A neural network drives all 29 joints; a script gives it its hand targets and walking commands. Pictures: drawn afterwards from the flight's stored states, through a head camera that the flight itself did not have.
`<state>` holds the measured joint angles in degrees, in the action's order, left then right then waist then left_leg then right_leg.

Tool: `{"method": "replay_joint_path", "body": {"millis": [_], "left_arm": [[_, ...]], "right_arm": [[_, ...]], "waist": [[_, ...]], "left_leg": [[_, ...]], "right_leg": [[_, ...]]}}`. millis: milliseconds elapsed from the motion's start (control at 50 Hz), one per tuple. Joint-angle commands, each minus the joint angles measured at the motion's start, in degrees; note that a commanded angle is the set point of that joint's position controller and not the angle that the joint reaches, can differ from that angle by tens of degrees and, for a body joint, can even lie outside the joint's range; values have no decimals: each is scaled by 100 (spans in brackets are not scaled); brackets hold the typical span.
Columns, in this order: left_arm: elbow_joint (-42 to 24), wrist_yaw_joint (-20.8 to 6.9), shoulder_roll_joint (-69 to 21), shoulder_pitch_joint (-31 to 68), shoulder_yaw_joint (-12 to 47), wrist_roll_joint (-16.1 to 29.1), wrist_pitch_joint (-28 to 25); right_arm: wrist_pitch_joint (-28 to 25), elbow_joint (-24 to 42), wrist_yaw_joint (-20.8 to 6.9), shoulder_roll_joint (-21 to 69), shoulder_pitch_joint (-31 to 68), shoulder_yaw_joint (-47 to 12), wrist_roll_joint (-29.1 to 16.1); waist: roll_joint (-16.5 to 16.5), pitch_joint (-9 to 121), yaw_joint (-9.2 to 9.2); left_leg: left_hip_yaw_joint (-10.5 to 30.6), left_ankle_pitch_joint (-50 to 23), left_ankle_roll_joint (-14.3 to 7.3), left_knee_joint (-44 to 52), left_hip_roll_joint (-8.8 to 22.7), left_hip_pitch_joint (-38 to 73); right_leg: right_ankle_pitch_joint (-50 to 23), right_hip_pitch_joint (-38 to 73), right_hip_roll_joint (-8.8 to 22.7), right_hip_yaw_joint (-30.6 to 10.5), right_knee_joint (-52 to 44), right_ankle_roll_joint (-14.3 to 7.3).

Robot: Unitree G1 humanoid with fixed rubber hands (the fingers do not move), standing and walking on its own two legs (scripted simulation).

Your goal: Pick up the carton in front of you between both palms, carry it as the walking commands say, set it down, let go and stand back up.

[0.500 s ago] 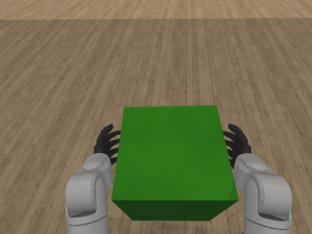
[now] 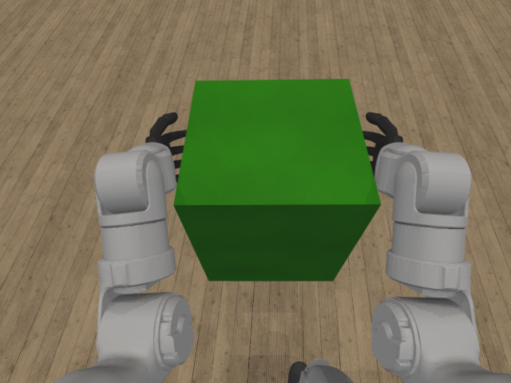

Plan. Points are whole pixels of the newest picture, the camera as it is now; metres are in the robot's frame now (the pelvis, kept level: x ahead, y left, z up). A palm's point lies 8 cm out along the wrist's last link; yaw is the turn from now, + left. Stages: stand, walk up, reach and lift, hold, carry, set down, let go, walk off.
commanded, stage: carry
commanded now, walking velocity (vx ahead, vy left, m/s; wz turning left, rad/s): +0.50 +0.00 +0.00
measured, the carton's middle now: (271, 191) +0.40 +0.00 +0.09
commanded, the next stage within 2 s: none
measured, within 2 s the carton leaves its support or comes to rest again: neither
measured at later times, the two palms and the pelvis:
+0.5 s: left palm (184, 27) +0.74 +0.15 +0.18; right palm (337, 26) +0.73 -0.15 +0.18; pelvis +0.35 +0.01 +0.02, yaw -1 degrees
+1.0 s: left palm out of the picture +1.03 +0.14 +0.20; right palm out of the picture +1.05 -0.16 +0.20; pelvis +0.66 -0.03 +0.06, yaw +0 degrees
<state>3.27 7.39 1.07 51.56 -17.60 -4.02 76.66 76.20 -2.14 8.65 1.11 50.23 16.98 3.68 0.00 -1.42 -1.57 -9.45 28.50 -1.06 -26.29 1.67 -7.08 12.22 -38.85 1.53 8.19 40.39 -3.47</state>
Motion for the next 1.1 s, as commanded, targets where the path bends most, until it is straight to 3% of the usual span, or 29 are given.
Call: {"method": "replay_joint_path", "body": {"millis": [0,20,40,60,100,120,160,240,340,380,400,420,440,460,500,520,560,640,760,800,820,840,860,880,900,940,960,1000,1080], "left_arm": [[-16,-1185,-6063,3694,3601,2237,-105],[-67,-1218,-6084,3650,3614,2320,-142],[-134,-1233,-5970,3904,3644,2336,-228],[-334,-1256,-6136,3896,3724,2497,-230],[-945,-1288,-6381,4290,3965,2792,-262],[-1234,-1287,-6449,4436,4072,2902,-287],[-1682,-1254,-6418,4502,4183,3002,-325],[-2029,-1214,-5999,4149,4309,2954,-300],[-1355,-1361,-5656,3654,4349,2803,-173],[-966,-1408,-5639,3563,4254,2747,-134],[-792,-1427,-5657,3583,4210,2694,-128],[-619,-1442,-5658,3607,4168,2625,-131],[-498,-1458,-5785,3582,4092,2582,-99],[-392,-1454,-5738,3712,4012,2503,-85],[-429,-1383,-5894,3846,3852,2392,-150],[-467,-1317,-5927,3863,3771,2299,-172],[-532,-1181,-5883,3743,3622,2112,-208],[-640,-977,-5661,3519,3561,1860,-227],[-296,-978,-5445,3388,3652,1827,-85],[-37,-1055,-5519,3419,3644,1936,-52],[128,-1103,-5608,3413,3631,1993,-49],[264,-1162,-5691,3403,3605,2074,-62],[344,-1232,-5788,3368,3586,2191,-83],[454,-1283,-5772,3617,3550,2239,-149],[397,-1338,-6027,3611,3578,2408,-176],[-101,-1422,-6433,4157,3770,2781,-244],[-368,-1444,-6608,4447,3894,2961,-277],[-755,-1440,-6745,4706,3968,3158,-320],[-1055,-1403,-6539,4508,3998,3150,-296]], "right_arm": [[-50,306,-1439,5867,4134,-3618,-2394],[-80,313,-1435,5831,4170,-3667,-2358],[-74,356,-1431,5935,4205,-3676,-2344],[-106,434,-1391,5819,4343,-3655,-2284],[-167,713,-1268,5805,4308,-3650,-2187],[-186,842,-1206,5749,4189,-3628,-2111],[-219,1040,-1098,5627,3947,-3607,-1955],[-260,1259,-966,5204,3447,-3668,-1683],[-153,961,-1016,4962,3278,-3889,-1644],[-101,711,-1111,5037,3374,-3945,-1773],[-88,555,-1169,5106,3359,-3961,-1868],[-91,474,-1242,5197,3404,-3951,-1992],[-126,331,-1290,5123,3518,-3886,-2016],[-128,109,-1340,5395,3487,-3899,-2116],[-154,464,-1444,5875,3927,-4028,-2502],[-176,679,-1484,6070,4234,-4096,-2710],[-201,987,-1523,6289,4661,-4171,-3002],[-188,1192,-1531,6144,4681,-4104,-3117],[-53,512,-1553,5748,4144,-3901,-2853],[-41,179,-1560,5730,4017,-3807,-2719],[-42,23,-1558,5727,3975,-3740,-2652],[-55,-102,-1554,5750,3941,-3687,-2572],[-68,-191,-1551,5715,3975,-3639,-2494],[-58,-277,-1543,5875,3992,-3543,-2417],[-79,-275,-1508,5812,4136,-3484,-2322],[-154,-143,-1402,5918,4197,-3412,-2237],[-181,-62,-1338,5920,4165,-3369,-2176],[-213,113,-1216,5930,4058,-3339,-2091],[-247,329,-1051,5721,3754,-3418,-1913]], "waist": [[795,3286,595],[170,3662,811],[-1788,4113,682],[-1601,3907,716],[-502,3554,726],[-260,3448,692],[-308,3566,637],[-496,3409,673],[-784,2866,603],[-1000,2965,288],[-916,3322,-32],[-543,3633,-305],[1186,4364,-275],[1656,4219,-410],[578,3481,-397],[324,3268,-339],[334,3285,-218],[573,3201,-255],[866,2671,-272],[973,2686,-74],[916,2931,195],[735,3388,505],[130,3744,689],[-1710,3915,616],[-1472,3620,629],[-391,3269,608],[-185,3183,562],[-332,3258,498],[-480,3195,564]], "left_leg": [[-101,-6026,-274,-2137,732,622],[191,-3797,-191,-3128,518,-666],[550,-277,43,-4641,-498,-2560],[1162,63,-117,-5630,-437,-3415],[1251,-361,-262,-5750,-127,-4028],[1221,-521,-293,-5409,-19,-4066],[1137,-622,-305,-4934,44,-3956],[802,-499,-219,-3913,15,-4364],[2,-1706,-177,-1375,-367,-2958],[-372,-2075,-348,-618,-741,-1574],[-383,-2478,-447,-236,-678,-316],[472,-2107,-530,-390,-49,1115],[3538,-2772,-1506,-240,1745,2602],[4532,-3441,-1895,124,1822,2938],[3417,-4238,-1545,-222,1599,2536],[3047,-4221,-1317,-163,1448,2281],[2676,-3786,-1112,11,1305,2016],[2245,-3869,-1253,174,1299,2001],[1178,-4802,-994,252,921,1405],[795,-6092,-739,-229,861,1193],[493,-6576,-524,-968,789,991],[308,-5843,-316,-1872,662,332],[475,-3618,-198,-2911,452,-867],[676,-188,7,-4449,-625,-2783],[1216,97,-159,-5403,-478,-3519],[1211,-380,-263,-5582,-172,-3929],[1221,-571,-269,-5283,-47,-3896],[1130,-711,-249,-4881,26,-3737],[854,-708,-122,-4086,114,-4167]], "right_leg": [[-592,3234,-518,533,-1088,-226],[137,4701,601,-1147,-1033,-310],[-855,5989,1920,-4103,-1593,-1292],[-1310,6250,1831,-4240,-1664,-1503],[-2612,6001,1620,-3036,-1187,-1185],[-2702,5827,1527,-2698,-1227,-1041],[-2523,5825,1439,-2396,-1317,-908],[-3126,5898,1356,-1844,-1312,-994],[-3923,4936,820,-712,-1344,-714],[-5192,4484,761,-280,-578,-423],[-4813,4037,698,-28,236,-167],[-3142,2909,593,-251,1124,-50],[-46,1206,-178,-451,2840,221],[1765,173,-703,-817,3967,172],[1511,-698,-236,-1064,4393,36],[1255,-804,-106,-1029,4091,35],[984,-627,-10,-979,3544,70],[1027,-920,26,-692,2749,166],[62,23,-192,29,292,112],[-24,973,-513,387,-412,-44],[-350,1931,-685,552,-907,-133],[-424,3370,-533,418,-1075,-215],[460,4715,659,-1337,-1101,-385],[-292,5743,1988,-4255,-1731,-1318],[-646,5771,1860,-4428,-1743,-1497],[-1864,5259,1586,-3229,-1385,-1240],[-1824,4989,1490,-2876,-1445,-1078],[-1444,4826,1380,-2534,-1625,-927],[-1532,4974,1374,-2080,-1741,-1064]]}}
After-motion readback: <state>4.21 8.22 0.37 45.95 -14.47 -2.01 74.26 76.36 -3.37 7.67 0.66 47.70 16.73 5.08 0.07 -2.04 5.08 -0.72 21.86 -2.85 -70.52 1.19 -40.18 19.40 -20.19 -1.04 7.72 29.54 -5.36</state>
